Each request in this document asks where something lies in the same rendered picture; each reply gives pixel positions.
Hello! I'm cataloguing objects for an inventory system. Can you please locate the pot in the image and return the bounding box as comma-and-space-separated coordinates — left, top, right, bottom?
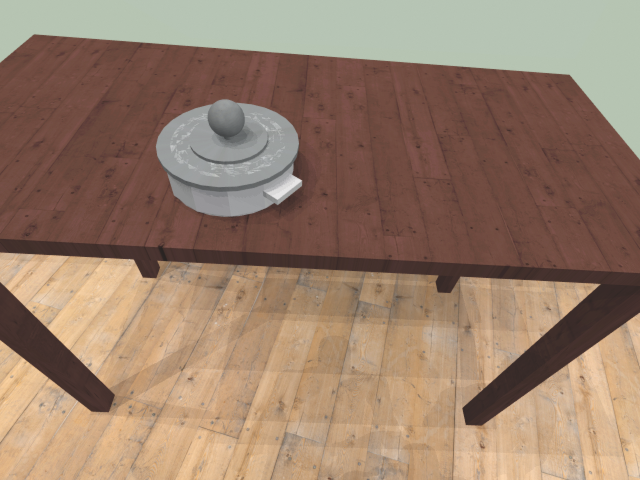
167, 163, 302, 217

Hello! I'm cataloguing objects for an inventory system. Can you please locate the lid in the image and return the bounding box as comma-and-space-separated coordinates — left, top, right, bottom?
156, 103, 299, 192

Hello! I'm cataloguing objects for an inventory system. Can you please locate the table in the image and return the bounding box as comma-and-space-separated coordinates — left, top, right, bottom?
0, 34, 640, 426

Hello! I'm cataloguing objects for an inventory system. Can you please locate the knob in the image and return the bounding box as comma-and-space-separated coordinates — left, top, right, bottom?
208, 99, 245, 137

